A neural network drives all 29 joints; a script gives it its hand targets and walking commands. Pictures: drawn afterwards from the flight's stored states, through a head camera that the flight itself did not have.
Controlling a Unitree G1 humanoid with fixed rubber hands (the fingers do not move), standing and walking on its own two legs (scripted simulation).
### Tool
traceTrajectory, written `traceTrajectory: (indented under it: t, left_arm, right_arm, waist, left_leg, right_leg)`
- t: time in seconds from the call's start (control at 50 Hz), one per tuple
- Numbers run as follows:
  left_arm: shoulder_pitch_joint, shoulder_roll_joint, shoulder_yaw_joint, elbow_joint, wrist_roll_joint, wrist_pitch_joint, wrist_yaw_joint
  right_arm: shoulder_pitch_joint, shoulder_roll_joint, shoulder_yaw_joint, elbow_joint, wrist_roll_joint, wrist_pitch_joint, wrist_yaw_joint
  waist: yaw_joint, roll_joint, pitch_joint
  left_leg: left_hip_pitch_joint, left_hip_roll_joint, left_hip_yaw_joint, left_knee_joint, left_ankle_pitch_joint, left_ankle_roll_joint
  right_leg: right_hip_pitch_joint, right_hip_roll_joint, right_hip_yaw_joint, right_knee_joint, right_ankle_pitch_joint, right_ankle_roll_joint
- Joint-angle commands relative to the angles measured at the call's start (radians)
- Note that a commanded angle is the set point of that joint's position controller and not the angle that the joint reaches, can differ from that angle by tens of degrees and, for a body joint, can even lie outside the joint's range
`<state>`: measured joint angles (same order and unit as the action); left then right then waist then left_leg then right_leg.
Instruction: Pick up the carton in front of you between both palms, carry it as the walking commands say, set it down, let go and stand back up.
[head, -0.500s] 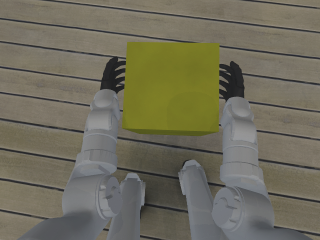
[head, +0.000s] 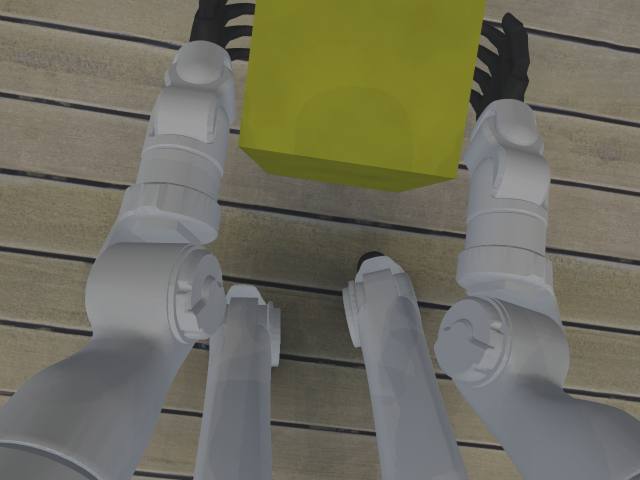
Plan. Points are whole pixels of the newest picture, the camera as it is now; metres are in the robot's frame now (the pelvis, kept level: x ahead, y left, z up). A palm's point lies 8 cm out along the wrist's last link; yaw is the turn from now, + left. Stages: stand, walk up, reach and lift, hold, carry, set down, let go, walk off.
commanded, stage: set down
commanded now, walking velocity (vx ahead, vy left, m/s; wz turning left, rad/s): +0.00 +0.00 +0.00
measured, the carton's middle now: (350, 95) +0.51 -0.11 -0.20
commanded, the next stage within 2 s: none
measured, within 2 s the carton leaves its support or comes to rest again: rests again in 1.02 s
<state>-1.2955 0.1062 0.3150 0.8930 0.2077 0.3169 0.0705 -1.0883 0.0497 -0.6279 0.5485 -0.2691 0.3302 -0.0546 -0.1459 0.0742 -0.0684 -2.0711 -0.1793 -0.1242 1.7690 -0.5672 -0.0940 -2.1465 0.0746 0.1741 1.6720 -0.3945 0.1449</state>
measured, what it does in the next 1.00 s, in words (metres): lowers itself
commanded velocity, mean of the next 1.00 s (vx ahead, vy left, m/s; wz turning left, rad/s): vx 0.00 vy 0.00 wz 0.00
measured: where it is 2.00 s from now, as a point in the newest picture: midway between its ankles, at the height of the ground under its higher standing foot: (316, 341)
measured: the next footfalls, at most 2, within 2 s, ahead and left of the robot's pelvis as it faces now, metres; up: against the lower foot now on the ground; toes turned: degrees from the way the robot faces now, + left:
none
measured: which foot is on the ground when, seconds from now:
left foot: down 0.00-1.00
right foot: down 0.00-1.00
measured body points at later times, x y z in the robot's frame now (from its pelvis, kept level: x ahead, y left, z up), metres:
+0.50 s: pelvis +0.01 +0.00 -0.07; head +0.39 -0.01 +0.16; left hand +0.59 +0.01 -0.27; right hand +0.48 -0.27 -0.25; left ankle +0.08 +0.13 -0.45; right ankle +0.13 -0.16 -0.45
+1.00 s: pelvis +0.00 +0.01 -0.09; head +0.38 -0.01 +0.15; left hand +0.59 +0.01 -0.28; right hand +0.48 -0.27 -0.27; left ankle +0.08 +0.13 -0.45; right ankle +0.13 -0.16 -0.45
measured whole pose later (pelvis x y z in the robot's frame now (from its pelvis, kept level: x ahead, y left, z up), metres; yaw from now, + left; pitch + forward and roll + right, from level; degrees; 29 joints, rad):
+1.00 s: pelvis +0.00 +0.01 -0.09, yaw -2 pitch +44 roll -5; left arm -1.64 0.27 0.04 1.19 0.09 0.22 0.09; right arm -1.33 -0.10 -0.65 0.83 -0.17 0.23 -0.02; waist -0.21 0.05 0.28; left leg -2.24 -0.18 -0.11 2.12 -0.64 -0.06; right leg -2.28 0.02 0.11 1.98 -0.47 0.16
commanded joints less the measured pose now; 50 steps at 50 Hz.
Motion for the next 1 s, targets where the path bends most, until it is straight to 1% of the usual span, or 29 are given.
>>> traceTrajectory:
  t: [0.0,0.08,0.16,0.26,0.34,0.38,0.4,0.42,0.44,0.48,0.52,0.56,0.64,0.72,0.78,0.86,0.92,0.98]
  left_arm:
    - [-0.581,-0.868,-0.357,0.010,-0.130,-0.051,-0.207]
    - [-0.616,-0.829,-0.383,0.023,-0.149,-0.066,-0.191]
    - [-0.651,-0.792,-0.427,0.026,-0.180,-0.081,-0.178]
    - [-0.689,-0.747,-0.481,0.038,-0.223,-0.097,-0.167]
    - [-0.719,-0.707,-0.512,0.055,-0.252,-0.107,-0.165]
    - [-0.757,-0.708,-0.543,0.013,-0.275,-0.113,-0.164]
    - [-0.775,-0.718,-0.560,-0.011,-0.288,-0.118,-0.162]
    - [-0.777,-0.713,-0.565,0.005,-0.289,-0.120,-0.155]
    - [-0.772,-0.712,-0.559,-0.005,-0.284,-0.125,-0.153]
    - [-0.717,-0.719,-0.530,0.060,-0.260,-0.127,-0.152]
    - [-0.678,-0.716,-0.495,0.113,-0.229,-0.125,-0.157]
    - [-0.662,-0.709,-0.464,0.142,-0.201,-0.120,-0.165]
    - [-0.663,-0.701,-0.427,0.148,-0.188,-0.119,-0.173]
    - [-0.698,-0.676,-0.433,0.137,-0.206,-0.132,-0.170]
    - [-0.718,-0.639,-0.435,0.141,-0.207,-0.142,-0.164]
    - [-0.721,-0.579,-0.415,0.170,-0.189,-0.148,-0.160]
    - [-0.703,-0.539,-0.392,0.195,-0.172,-0.147,-0.163]
    - [-0.683,-0.504,-0.375,0.209,-0.157,-0.147,-0.169]
  right_arm:
    - [-0.684,0.702,0.453,0.071,0.125,-0.023,0.255]
    - [-0.714,0.657,0.427,0.068,0.133,-0.039,0.254]
    - [-0.751,0.618,0.426,0.051,0.157,-0.057,0.249]
    - [-0.801,0.577,0.442,0.034,0.192,-0.074,0.233]
    - [-0.841,0.553,0.456,0.030,0.218,-0.085,0.216]
    - [-0.891,0.548,0.471,-0.020,0.251,-0.095,0.211]
    - [-0.893,0.554,0.479,-0.022,0.271,-0.102,0.207]
    - [-0.894,0.554,0.474,-0.011,0.277,-0.109,0.195]
    - [-0.872,0.549,0.460,0.015,0.275,-0.111,0.197]
    - [-0.848,0.550,0.432,0.067,0.262,-0.114,0.201]
    - [-0.805,0.543,0.389,0.121,0.231,-0.112,0.212]
    - [-0.785,0.538,0.355,0.152,0.204,-0.107,0.225]
    - [-0.787,0.522,0.323,0.165,0.168,-0.107,0.235]
    - [-0.812,0.494,0.317,0.150,0.171,-0.123,0.231]
    - [-0.821,0.471,0.311,0.161,0.180,-0.132,0.230]
    - [-0.820,0.443,0.291,0.198,0.179,-0.134,0.231]
    - [-0.806,0.422,0.269,0.230,0.165,-0.133,0.229]
    - [-0.781,0.407,0.249,0.257,0.152,-0.135,0.227]
  waist:
    - [-0.103,0.091,-1.069]
    - [-0.123,0.120,-1.066]
    - [-0.140,0.134,-1.080]
    - [-0.156,0.132,-1.084]
    - [-0.160,0.119,-1.056]
    - [-0.174,0.152,-1.093]
    - [-0.171,0.171,-1.105]
    - [-0.172,0.194,-1.072]
    - [-0.169,0.204,-1.053]
    - [-0.162,0.221,-0.976]
    - [-0.160,0.230,-0.907]
    - [-0.160,0.228,-0.850]
    - [-0.175,0.198,-0.789]
    - [-0.180,0.184,-0.773]
    - [-0.168,0.187,-0.740]
    - [-0.147,0.183,-0.664]
    - [-0.136,0.168,-0.601]
    - [-0.128,0.150,-0.556]
  left_leg:
    - [0.416,-0.036,0.206,-0.143,0.175,0.044]
    - [0.410,-0.030,0.201,-0.087,0.220,0.036]
    - [0.408,-0.023,0.198,-0.028,0.269,0.032]
    - [0.383,-0.015,0.199,0.041,0.299,0.034]
    - [0.339,-0.009,0.200,0.087,0.292,0.041]
    - [0.387,-0.006,0.196,0.108,0.326,0.046]
    - [0.403,-0.008,0.198,0.118,0.357,0.044]
    - [0.386,-0.005,0.196,0.120,0.361,0.042]
    - [0.393,-0.005,0.193,0.125,0.378,0.041]
    - [0.377,0.002,0.186,0.125,0.383,0.042]
    - [0.347,0.004,0.181,0.121,0.354,0.043]
    - [0.312,0.003,0.179,0.115,0.315,0.047]
    - [0.271,0.001,0.170,0.111,0.292,0.053]
    - [0.268,0.002,0.155,0.121,0.312,0.060]
    - [0.268,0.006,0.146,0.125,0.308,0.066]
    - [0.248,0.012,0.142,0.125,0.257,0.073]
    - [0.218,0.013,0.142,0.126,0.210,0.076]
    - [0.195,0.014,0.139,0.131,0.190,0.079]
  right_leg:
    - [0.686,0.034,-0.342,-0.011,0.252,-0.052]
    - [0.646,0.025,-0.346,0.040,0.297,-0.050]
    - [0.638,0.015,-0.347,0.091,0.349,-0.046]
    - [0.662,0.007,-0.346,0.147,0.399,-0.043]
    - [0.693,0.003,-0.340,0.185,0.418,-0.043]
    - [0.663,0.002,-0.341,0.202,0.437,-0.049]
    - [0.661,0.003,-0.339,0.210,0.463,-0.050]
    - [0.654,0.002,-0.336,0.215,0.475,-0.053]
    - [0.641,0.003,-0.332,0.221,0.486,-0.056]
    - [0.597,0.004,-0.332,0.226,0.471,-0.060]
    - [0.552,0.005,-0.334,0.229,0.432,-0.061]
    - [0.507,0.005,-0.336,0.230,0.388,-0.060]
    - [0.463,0.004,-0.339,0.230,0.360,-0.059]
    - [0.453,-0.002,-0.332,0.243,0.373,-0.063]
    - [0.426,-0.006,-0.324,0.253,0.352,-0.064]
    - [0.380,-0.009,-0.315,0.256,0.286,-0.064]
    - [0.359,-0.009,-0.310,0.254,0.239,-0.064]
    - [0.350,-0.007,-0.305,0.259,0.219,-0.065]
